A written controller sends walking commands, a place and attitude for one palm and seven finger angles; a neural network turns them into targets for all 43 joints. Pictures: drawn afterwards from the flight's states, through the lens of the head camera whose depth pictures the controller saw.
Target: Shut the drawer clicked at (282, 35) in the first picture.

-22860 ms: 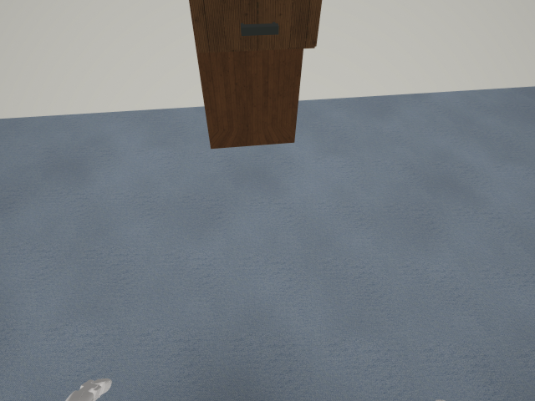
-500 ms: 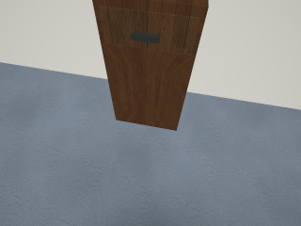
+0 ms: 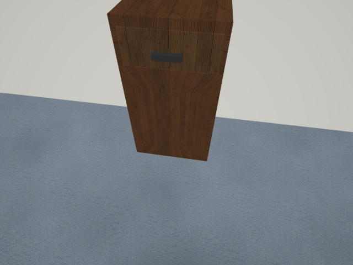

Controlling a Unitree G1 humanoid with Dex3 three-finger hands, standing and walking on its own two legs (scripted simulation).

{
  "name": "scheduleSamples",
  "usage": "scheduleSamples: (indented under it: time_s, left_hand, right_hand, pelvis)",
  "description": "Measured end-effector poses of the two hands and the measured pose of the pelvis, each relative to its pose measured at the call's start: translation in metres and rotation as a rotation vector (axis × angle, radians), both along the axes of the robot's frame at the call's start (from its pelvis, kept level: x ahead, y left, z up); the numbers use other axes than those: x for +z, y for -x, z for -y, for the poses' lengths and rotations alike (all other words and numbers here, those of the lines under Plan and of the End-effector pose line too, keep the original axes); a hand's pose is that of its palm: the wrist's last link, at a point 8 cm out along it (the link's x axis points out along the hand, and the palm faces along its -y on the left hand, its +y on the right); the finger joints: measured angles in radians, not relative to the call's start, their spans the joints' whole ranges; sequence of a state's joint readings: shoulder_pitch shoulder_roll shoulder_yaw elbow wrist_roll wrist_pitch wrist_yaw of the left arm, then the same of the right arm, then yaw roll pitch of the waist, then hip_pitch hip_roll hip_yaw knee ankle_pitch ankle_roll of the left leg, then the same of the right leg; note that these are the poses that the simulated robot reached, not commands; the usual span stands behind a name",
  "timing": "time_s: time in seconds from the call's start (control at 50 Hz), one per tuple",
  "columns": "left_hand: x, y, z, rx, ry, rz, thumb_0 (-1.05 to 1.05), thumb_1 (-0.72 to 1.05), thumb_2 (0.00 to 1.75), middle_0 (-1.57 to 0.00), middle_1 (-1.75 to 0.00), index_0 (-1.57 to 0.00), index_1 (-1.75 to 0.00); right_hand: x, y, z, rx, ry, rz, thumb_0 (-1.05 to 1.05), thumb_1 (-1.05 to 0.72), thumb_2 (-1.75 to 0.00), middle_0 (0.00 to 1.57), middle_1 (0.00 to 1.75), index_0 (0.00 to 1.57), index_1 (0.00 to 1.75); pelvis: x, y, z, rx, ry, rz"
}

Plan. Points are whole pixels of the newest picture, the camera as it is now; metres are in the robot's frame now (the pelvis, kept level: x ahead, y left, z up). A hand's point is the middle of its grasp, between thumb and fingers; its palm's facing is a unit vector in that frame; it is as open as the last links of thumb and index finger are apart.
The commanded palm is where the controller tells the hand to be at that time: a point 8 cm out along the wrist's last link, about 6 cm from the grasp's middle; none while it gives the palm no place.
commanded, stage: let the arm hang, fingers relaxed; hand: left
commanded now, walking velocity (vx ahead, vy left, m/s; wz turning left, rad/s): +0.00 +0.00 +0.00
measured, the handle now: (167, 54) +0.92 +0.09 +0.02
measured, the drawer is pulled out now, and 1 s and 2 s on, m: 0.00 0.00 0.00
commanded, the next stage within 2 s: look to check the result in 0.14 s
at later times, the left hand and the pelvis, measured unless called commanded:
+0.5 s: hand out of the picture +0.00 +0.15 -0.18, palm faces +0.04 -0.98 -0.17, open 7.4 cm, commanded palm none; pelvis +0.01 -0.01 +0.00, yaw +0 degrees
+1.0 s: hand out of the picture +0.02 +0.15 -0.17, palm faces +0.03 -0.98 -0.20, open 7.4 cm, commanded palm none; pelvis +0.02 -0.02 +0.00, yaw +0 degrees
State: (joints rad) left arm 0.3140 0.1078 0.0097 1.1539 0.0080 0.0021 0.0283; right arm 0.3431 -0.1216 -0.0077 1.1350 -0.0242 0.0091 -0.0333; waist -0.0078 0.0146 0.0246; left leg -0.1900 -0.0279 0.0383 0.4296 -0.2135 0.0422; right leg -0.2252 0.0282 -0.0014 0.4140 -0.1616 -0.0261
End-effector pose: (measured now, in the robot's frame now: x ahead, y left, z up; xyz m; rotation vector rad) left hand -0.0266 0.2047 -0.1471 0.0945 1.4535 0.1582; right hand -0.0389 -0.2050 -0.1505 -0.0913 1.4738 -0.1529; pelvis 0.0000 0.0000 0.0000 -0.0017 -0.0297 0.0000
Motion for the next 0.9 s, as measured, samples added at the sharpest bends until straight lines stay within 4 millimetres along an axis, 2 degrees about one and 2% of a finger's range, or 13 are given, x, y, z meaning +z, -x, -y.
scheduleSamples:
  time_s: [0.1, 0.2, 0.58, 0.9]
  left_hand:
    - [0.0, 0.0, 0.003, 0.002, 0.004, -0.008, 0.01, 0.9, 0.89, -0.2, -0.31, -0.2, -0.3]
    - [0.0, -0.004, 0.005, -0.001, 0.003, -0.005, 0.01, 0.9, 0.89, -0.2, -0.3, -0.2, -0.3]
    - [0.002, -0.024, 0.007, -0.013, -0.017, 0.025, 0.01, 0.91, 0.89, -0.2, -0.3, -0.2, -0.3]
    - [0.004, -0.038, 0.006, -0.02, -0.029, 0.032, 0.01, 0.91, 0.89, -0.2, -0.3, -0.2, -0.3]
  right_hand:
    - [0.0, 0.011, -0.005, -0.013, -0.009, -0.031, 0.01, -0.9, -0.9, 0.2, 0.3, 0.2, 0.3]
    - [0.0, 0.012, -0.007, -0.023, -0.015, -0.038, 0.01, -0.9, -0.9, 0.2, 0.3, 0.2, 0.3]
    - [-0.002, -0.024, 0.002, -0.013, -0.012, 0.032, 0.01, -0.9, -0.9, 0.2, 0.3, 0.2, 0.3]
    - [0.001, -0.032, 0.023, 0.0, 0.019, 0.021, 0.01, -0.9, -0.9, 0.2, 0.3, 0.2, 0.3]
  pelvis:
    - [0.0, -0.001, 0.0, 0.0, -0.001, -0.004]
    - [0.0, -0.003, 0.001, -0.002, -0.002, -0.005]
    - [0.0, -0.013, 0.008, -0.006, -0.004, -0.003]
    - [0.001, -0.02, 0.015, -0.004, -0.004, -0.003]
